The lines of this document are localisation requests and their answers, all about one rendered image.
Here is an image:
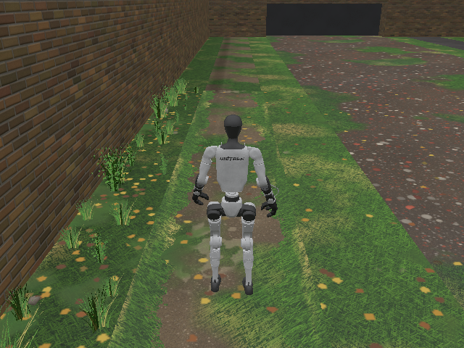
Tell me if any left robot foot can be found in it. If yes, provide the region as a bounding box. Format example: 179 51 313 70
210 274 221 292

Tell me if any right robot hand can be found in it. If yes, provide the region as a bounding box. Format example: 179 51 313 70
261 201 278 217

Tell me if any robot left forearm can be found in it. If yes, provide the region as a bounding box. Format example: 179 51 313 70
194 174 204 196

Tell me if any robot right upper arm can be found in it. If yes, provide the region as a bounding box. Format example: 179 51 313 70
248 146 268 187

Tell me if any robot right forearm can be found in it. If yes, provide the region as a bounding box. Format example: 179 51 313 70
260 176 276 204

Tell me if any humanoid robot torso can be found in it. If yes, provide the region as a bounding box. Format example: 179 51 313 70
215 142 249 218

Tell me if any left robot hand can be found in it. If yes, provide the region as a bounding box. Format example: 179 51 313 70
192 192 209 205

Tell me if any robot left upper arm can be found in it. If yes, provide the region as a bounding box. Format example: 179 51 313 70
197 146 218 185

